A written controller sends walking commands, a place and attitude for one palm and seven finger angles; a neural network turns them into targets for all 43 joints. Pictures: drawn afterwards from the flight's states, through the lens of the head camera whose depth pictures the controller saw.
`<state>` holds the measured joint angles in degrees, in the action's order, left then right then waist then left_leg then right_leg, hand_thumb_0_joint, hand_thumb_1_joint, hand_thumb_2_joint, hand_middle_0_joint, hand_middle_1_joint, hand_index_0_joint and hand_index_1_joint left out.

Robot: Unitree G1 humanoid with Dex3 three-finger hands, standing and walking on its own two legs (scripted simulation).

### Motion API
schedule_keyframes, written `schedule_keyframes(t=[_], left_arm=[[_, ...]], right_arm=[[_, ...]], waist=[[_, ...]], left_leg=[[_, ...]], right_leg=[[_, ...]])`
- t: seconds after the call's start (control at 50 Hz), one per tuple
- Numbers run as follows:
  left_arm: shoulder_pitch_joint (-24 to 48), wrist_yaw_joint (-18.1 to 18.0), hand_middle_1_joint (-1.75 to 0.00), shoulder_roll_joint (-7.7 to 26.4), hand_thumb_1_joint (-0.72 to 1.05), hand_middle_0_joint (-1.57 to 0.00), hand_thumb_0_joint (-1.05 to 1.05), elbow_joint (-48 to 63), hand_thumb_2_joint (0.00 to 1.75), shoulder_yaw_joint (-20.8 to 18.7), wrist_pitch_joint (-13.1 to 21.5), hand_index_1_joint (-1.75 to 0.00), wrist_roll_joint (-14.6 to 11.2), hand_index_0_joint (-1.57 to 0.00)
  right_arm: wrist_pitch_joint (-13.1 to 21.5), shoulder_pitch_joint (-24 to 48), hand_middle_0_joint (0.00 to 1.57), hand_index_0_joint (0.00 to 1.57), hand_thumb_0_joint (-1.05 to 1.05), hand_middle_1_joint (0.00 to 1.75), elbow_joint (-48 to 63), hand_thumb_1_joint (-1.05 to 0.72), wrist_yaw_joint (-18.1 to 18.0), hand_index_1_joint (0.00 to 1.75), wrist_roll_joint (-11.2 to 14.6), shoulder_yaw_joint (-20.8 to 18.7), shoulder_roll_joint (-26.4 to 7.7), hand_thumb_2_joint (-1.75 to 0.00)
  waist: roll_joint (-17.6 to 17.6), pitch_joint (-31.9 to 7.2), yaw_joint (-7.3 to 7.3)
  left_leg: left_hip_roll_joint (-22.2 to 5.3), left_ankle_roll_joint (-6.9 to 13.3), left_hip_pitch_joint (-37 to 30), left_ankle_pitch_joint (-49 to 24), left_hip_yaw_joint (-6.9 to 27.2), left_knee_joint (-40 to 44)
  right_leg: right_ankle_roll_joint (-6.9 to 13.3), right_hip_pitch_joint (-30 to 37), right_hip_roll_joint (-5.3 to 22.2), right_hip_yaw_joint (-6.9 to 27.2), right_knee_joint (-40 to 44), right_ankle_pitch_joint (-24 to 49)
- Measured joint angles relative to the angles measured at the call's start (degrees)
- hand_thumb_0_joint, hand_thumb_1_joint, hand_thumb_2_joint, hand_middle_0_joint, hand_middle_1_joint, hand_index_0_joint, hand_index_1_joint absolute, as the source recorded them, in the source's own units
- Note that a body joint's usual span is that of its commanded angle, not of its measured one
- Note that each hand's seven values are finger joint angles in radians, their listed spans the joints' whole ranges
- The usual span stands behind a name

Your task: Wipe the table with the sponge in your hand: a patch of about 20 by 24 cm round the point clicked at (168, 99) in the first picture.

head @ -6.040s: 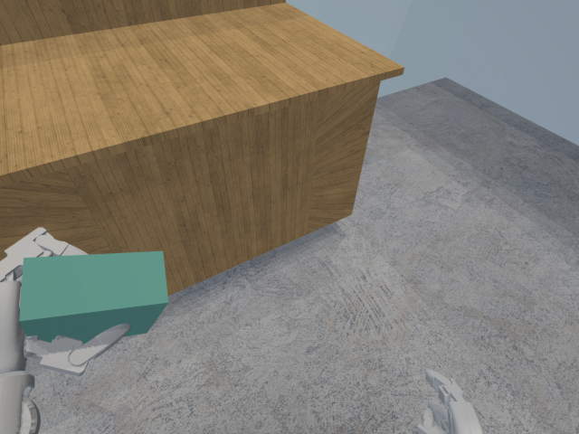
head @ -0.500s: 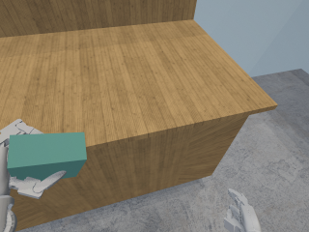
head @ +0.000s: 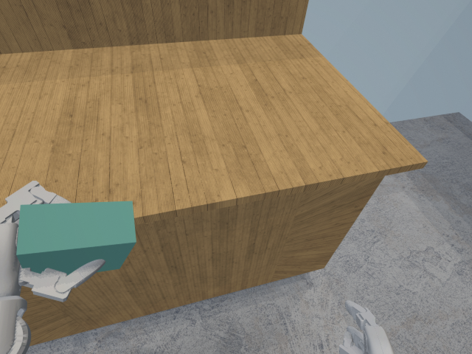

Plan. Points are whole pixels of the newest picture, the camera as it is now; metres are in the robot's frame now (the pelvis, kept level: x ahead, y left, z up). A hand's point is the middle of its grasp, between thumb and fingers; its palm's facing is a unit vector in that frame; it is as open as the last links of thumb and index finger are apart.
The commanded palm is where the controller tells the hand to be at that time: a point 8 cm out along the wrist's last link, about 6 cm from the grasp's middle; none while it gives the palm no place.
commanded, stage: shuffle to correct the standing spot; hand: left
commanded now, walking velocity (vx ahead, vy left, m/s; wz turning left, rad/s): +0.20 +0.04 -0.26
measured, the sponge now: (94, 241) +0.23 +0.22 +0.13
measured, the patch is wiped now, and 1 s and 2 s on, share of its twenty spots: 0.00 0.00 0.00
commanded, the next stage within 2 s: come to a stop and stand still in 0.44 s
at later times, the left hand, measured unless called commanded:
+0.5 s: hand (118, 187) +0.31 +0.21 +0.14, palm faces +0.31 -0.89 -0.35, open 9.6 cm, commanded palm +0.25 +0.25 +0.17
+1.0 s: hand (141, 148) +0.38 +0.19 +0.16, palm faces +0.26 -0.90 -0.36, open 9.6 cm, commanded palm +0.34 +0.25 +0.17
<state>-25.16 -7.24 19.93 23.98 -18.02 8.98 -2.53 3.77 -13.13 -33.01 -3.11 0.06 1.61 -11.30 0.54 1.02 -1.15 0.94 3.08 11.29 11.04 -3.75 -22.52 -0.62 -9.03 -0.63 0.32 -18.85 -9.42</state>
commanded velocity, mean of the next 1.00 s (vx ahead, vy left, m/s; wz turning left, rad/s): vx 0.01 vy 0.04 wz -0.10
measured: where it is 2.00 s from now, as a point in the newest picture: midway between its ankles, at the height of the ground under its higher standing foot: outside the picture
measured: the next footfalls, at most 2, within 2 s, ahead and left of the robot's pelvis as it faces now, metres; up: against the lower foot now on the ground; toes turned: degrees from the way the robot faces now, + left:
right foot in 0.70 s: +0.18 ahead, -0.11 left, +0.00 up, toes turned -8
left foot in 1.02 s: +0.26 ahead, +0.11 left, +0.00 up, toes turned -7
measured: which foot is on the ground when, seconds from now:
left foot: down 0.00-0.70, up 0.72-1.00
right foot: down 0.00-0.48, up 0.50-0.68, down 0.70-1.00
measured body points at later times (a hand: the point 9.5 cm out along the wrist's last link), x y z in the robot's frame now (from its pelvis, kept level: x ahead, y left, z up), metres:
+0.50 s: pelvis +0.06 -0.01 -0.02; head +0.08 +0.01 +0.42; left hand +0.29 +0.26 +0.16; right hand +0.20 -0.27 -0.10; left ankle +0.02 +0.08 -0.75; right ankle +0.01 -0.12 -0.74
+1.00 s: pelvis +0.14 -0.01 -0.02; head +0.16 +0.00 +0.43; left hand +0.36 +0.24 +0.18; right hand +0.29 -0.26 -0.09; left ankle +0.22 +0.12 -0.74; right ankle +0.17 -0.10 -0.75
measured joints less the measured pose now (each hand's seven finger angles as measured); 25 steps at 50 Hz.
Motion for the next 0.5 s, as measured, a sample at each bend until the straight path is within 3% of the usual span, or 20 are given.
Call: schedule_keyframes(t=[0.2,0.26,0.36,0.44,0.5], left_arm=[[0.3,-0.9,-1.34,-0.1,-0.45,-0.8,0.0,0.0,1.0,-1.1,0.7,-1.34,0.7,-0.8],[1.0,-1.1,-1.34,-0.7,-0.45,-0.8,0.0,-0.9,1.0,-0.9,0.9,-1.34,0.8,-0.8],[2.5,-0.9,-1.34,-2.0,-0.45,-0.8,0.0,-0.5,1.0,0.2,1.7,-1.34,0.7,-0.8],[2.5,-0.7,-1.34,-1.4,-0.45,-0.8,0.0,1.1,1.0,0.4,2.7,-1.34,0.7,-0.8],[1.0,-0.6,-1.34,0.7,-0.45,-0.8,0.0,3.0,1.0,-1.9,3.1,-1.34,0.2,-0.8]], right_arm=[[1.0,-0.6,0.2,0.2,0.01,0.3,-0.4,-0.9,-0.1,0.3,-0.2,0.1,0.6,-0.89],[0.9,-0.9,0.2,0.2,0.01,0.3,-0.9,-0.9,0.0,0.3,-0.2,0.1,0.6,-0.89],[0.8,-1.0,0.2,0.2,0.01,0.3,-1.6,-0.9,0.5,0.3,0.1,-0.5,-0.5,-0.89],[0.3,-0.3,0.2,0.2,0.01,0.3,-2.1,-0.9,1.0,0.3,0.4,-1.1,-1.5,-0.89],[0.2,0.7,0.2,0.2,0.01,0.3,-1.4,-0.9,0.9,0.3,0.5,-1.4,-1.2,-0.89]], waist=[[0.0,-1.7,-0.34],[-1.0,-2.3,-0.33],[-1.9,-2.7,-0.48],[-0.4,-1.1,-0.19],[2.0,0.1,0.93]], left_leg=[[0.0,0.1,1.3,4.4,-1.5,-5.9],[-1.3,-0.5,1.8,7.0,-1.4,-9.2],[-3.1,-1.5,4.2,11.1,-0.5,-15.6],[-2.4,-1.9,4.3,11.7,0.5,-17.6],[-0.8,-1.0,1.0,14.2,-1.6,-13.9]], right_leg=[[1.7,-3.7,0.4,0.5,-10.2,-6.4],[1.1,-3.5,-0.6,0.2,-11.5,-7.4],[2.3,-4.6,-2.7,0.4,-14.4,-10.4],[2.1,-4.4,-2.8,1.9,-15.9,-12.3],[1.7,-7.4,-1.4,3.0,-23.6,-13.9]])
